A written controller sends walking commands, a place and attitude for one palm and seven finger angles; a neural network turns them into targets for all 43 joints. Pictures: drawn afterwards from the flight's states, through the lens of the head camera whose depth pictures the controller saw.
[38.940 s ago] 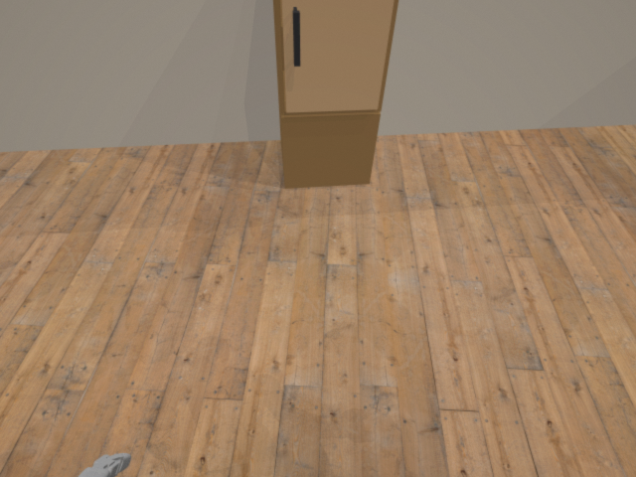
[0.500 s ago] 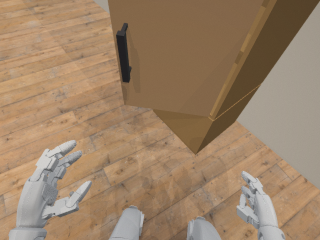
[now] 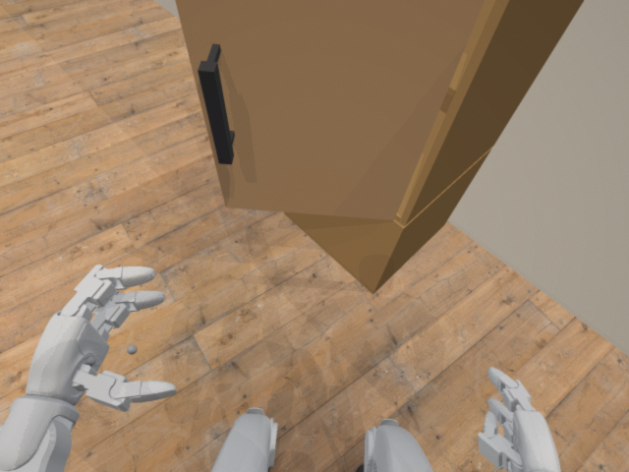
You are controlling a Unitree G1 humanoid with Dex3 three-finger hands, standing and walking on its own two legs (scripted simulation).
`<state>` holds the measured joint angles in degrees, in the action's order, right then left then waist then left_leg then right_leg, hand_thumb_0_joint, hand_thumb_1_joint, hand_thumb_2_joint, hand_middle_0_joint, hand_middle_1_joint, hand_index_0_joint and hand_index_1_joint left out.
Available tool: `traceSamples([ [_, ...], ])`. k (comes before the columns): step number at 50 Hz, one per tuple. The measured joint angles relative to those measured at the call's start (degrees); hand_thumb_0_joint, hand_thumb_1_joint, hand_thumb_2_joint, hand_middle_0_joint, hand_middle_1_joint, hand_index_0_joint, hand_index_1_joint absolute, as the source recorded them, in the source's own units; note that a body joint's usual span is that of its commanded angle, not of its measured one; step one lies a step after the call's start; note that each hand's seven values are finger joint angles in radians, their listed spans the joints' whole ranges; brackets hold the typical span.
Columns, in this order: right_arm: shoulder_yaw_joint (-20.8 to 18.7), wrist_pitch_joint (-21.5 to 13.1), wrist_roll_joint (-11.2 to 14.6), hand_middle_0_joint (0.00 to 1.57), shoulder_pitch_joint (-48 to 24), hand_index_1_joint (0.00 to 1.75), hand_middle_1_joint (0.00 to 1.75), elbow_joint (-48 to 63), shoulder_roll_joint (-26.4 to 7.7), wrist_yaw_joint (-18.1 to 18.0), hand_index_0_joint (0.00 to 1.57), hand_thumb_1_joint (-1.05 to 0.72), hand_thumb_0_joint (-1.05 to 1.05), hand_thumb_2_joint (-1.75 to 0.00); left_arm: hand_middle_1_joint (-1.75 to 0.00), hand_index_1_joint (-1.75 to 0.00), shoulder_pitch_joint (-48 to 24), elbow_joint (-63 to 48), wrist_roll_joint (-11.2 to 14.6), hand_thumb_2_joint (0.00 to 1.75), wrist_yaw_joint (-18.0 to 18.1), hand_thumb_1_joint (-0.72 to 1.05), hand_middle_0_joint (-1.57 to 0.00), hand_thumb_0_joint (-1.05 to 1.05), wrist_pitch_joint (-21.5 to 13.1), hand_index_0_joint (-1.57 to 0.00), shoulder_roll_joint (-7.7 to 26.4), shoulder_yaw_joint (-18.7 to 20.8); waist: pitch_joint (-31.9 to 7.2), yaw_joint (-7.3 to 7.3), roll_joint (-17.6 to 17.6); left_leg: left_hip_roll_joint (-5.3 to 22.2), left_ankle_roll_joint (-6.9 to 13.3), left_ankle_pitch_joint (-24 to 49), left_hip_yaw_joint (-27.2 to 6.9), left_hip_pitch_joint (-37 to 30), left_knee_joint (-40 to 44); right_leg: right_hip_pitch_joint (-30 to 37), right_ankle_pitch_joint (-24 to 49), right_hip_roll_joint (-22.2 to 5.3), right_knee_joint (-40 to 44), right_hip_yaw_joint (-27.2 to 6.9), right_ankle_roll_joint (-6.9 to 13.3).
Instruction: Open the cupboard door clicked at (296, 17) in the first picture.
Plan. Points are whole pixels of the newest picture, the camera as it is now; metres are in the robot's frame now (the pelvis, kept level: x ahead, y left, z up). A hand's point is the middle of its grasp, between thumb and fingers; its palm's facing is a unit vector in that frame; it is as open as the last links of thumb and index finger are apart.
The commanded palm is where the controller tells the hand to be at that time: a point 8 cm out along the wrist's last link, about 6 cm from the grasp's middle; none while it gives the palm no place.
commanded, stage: raise the hand with hooked fingers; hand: left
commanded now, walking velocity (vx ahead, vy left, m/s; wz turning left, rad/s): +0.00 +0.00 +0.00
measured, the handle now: (221, 109) +0.60 +0.19 +0.06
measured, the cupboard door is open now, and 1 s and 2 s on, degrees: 43 43 43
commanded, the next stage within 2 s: move the hooked fingers beside the handle in 1.00 s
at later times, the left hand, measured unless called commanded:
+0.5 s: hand (97, 289) +0.29 +0.26 +0.07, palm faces +0.04 -1.00 -0.07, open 13.9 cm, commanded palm +0.27 +0.31 +0.07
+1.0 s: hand (95, 291) +0.29 +0.27 +0.06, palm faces +0.00 -1.00 -0.05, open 14.0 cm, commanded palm +0.27 +0.31 +0.07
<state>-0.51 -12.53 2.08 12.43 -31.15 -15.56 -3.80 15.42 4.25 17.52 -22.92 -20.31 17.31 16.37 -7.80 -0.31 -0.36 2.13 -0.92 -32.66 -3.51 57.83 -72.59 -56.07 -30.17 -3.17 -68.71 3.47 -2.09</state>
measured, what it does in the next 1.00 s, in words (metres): stands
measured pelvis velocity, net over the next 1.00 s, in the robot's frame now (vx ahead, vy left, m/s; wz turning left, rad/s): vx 0.01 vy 0.00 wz -0.02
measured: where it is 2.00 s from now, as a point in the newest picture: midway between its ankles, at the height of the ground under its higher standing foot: outside the picture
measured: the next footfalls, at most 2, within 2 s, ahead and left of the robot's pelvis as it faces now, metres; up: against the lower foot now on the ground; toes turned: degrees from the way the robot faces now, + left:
none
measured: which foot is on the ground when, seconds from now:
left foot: down 0.00-1.00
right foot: down 0.00-1.00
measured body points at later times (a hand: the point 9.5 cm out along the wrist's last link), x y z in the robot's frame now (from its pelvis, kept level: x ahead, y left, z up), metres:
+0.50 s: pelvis +0.00 -0.01 +0.01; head +0.09 +0.00 +0.45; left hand +0.28 +0.31 +0.08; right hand +0.17 -0.26 -0.07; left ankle +0.02 +0.12 -0.63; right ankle +0.03 -0.15 -0.63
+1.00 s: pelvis +0.01 +0.00 +0.02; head +0.10 +0.01 +0.46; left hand +0.29 +0.32 +0.07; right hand +0.17 -0.25 -0.06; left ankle +0.02 +0.12 -0.63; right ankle +0.03 -0.15 -0.63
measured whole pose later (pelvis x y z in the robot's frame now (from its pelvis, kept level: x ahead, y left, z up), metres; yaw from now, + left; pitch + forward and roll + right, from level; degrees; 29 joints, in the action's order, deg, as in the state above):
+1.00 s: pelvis +0.01 +0.00 +0.02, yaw -1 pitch +18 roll -3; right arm 1.4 -10.7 2.1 15.0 -29.6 -15.3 -3.7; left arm 2.0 19.6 21.0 -29.7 -18.3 23.2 26.0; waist -7.7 -1.0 -0.6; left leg 2.8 -1.0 -31.1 -2.5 54.8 -67.8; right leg -53.7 -28.3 -2.4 -64.1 2.6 -1.9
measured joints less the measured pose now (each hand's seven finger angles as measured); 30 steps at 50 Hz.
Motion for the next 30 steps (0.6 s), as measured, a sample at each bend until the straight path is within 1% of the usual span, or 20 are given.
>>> traceSamples([
  [2, -0.03, -0.02, 0.08, 0.2, -0.19, 0.3, 0.3, 0.71, 0.38, -0.19, 0.2, -0.9, 0.01, -0.9, -1.03, -1.03, -0.36, -0.09, 0.42, 0.42, -0.48, -0.23, -0.28, 0.0, 1.42, -0.28, 0.78, 0.52, 0.33, -0.47, 0.3, 0.26, -0.1, 0.22, 0.18, -0.8, 0.73, 0.63, 0.31, 0.26, 0.67, -0.15, 0.14],
  [4, -0.09, -0.09, 0.03, 0.2, 0.03, 0.3, 0.3, 1.31, 0.93, -0.2, 0.2, -0.9, 0.01, -0.9, -1.06, -1.06, -0.38, -0.91, 1.14, 0.4, 0.29, -0.27, -0.29, 0.0, 1.64, -0.28, 1.22, 1.68, 0.42, -0.68, 0.5, 0.47, -0.26, 0.51, 0.26, -1.79, 1.69, 1.51, 0.63, 0.48, 1.57, -0.17, 0.32],
  [7, 0.04, -0.03, -0.14, 0.2, 0.7, 0.3, 0.3, 1.64, 1.47, 0.16, 0.2, -0.9, 0.01, -0.9, -1.1, -1.1, -0.89, -1.37, 2.08, 0.37, 2.08, -0.34, -0.29, 0.0, 0.51, -0.29, 1.56, 4.02, -0.12, -0.57, 0.36, 0.56, -0.49, 0.89, 0.15, -2.87, 2.93, 2.62, 0.93, 0.58, 2.75, 0.01, 0.5],
  [9, 0.34, 0.2, -0.14, 0.2, 1.05, 0.3, 0.3, 1.53, 1.48, 0.42, 0.2, -0.9, 0.01, -0.9, -1.13, -1.13, -2.05, 0.18, 2.45, 0.35, 2.47, -0.38, -0.3, 0.0, -0.29, -0.29, 1.77, 5.34, -0.67, -0.32, 0.01, 0.49, -0.58, 1.04, 0.0, -3.11, 3.37, 2.91, 0.96, 0.51, 3.12, 0.18, 0.54],
  [12, 1.08, 0.58, 0.04, 0.2, 1.28, 0.3, 0.3, 1.31, 1.01, 0.55, 0.2, -0.9, 0.01, -0.9, -1.16, -1.16, -4.6, 4.6, 2.47, 0.33, 0.99, -0.43, -0.3, 0.0, 0.13, -0.29, 2.37, 6.11, -1.05, 0.08, -0.62, 0.34, -0.64, 1.15, -0.17, -2.9, 3.46, 2.73, 0.88, 0.37, 3.07, 0.35, 0.58],
  [16, 1.99, 0.75, 0.16, 0.2, 1.27, 0.3, 0.3, 1.08, 0.33, 0.05, 0.2, -0.9, 0.01, -0.9, -1.18, -1.18, -7.71, 10.14, 2.25, 0.32, -2.89, -0.46, -0.3, 0.0, 2.17, -0.29, 3.51, 5.91, -0.47, 0.24, -0.9, 0.43, -0.66, 1.22, -0.07, -2.51, 3.33, 2.16, 0.89, 0.46, 2.73, 0.22, 0.71],
  [18, 2.05, 0.63, 0.08, 0.2, 1.31, 0.3, 0.3, 0.79, 0.27, -0.28, 0.2, -0.9, 0.01, -0.9, -1.19, -1.19, -8.93, 11.31, 2.38, 0.31, -4.26, -0.47, -0.3, 0.0, 2.35, -0.3, 3.8, 6.24, -0.05, 0.17, -0.72, 0.6, -0.73, 1.22, 0.03, -2.47, 3.3, 2.0, 0.94, 0.63, 2.64, 0.1, 0.8],
  [23, 1.7, 0.24, -0.11, 0.2, 1.85, 0.3, 0.3, -0.15, 0.31, -0.58, 0.2, -0.9, 0.01, -0.9, -1.2, -1.2, -11.99, 11.83, 3.6, 0.31, -5.0, -0.49, -0.3, -0.01, -0.19, -0.3, 4.55, 8.73, 0.38, -0.15, -0.19, 1.02, -0.98, 1.06, 0.07, -2.65, 3.24, 2.05, 0.94, 1.06, 2.61, 0.04, 1.01],
  [25, 1.63, 0.37, -0.02, 0.2, 2.15, 0.3, 0.3, -0.31, 0.19, -0.48, 0.2, -0.9, 0.01, -0.9, -1.2, -1.2, -13.45, 13.02, 4.0, 0.31, -5.18, -0.49, -0.3, -0.01, -0.44, -0.3, 5.27, 9.82, 0.22, -0.32, -0.17, 1.08, -1.02, 1.04, 0.08, -2.66, 3.31, 2.04, 0.94, 1.12, 2.68, 0.03, 1.04],
  [27, 1.62, 0.74, 0.19, 0.2, 2.41, 0.3, 0.3, -0.27, -0.05, -0.37, 0.2, -0.9, 0.01, -0.9, -1.2, -1.2, -14.79, 15.03, 4.18, 0.3, -5.69, -0.49, -0.3, -0.01, 0.47, -0.3, 6.17, 10.56, 0.06, -0.54, -0.28, 1.08, -1.0, 1.11, 0.14, -2.71, 3.51, 2.04, 1.0, 1.12, 2.85, -0.03, 1.01],
  [30, 1.54, 1.17, 0.48, 0.2, 2.88, 0.3, 0.3, 0.24, -0.5, -0.19, 0.2, -0.9, 0.01, -0.9, -1.2, -1.2, -15.27, 17.35, 4.44, 0.3, -6.82, -0.49, -0.3, -0.01, 2.85, -0.3, 6.91, 10.51, -0.02, -0.87, -0.53, 1.03, -0.81, 1.36, 0.47, -2.94, 4.18, 2.15, 1.31, 1.09, 3.48, -0.32, 0.88],
])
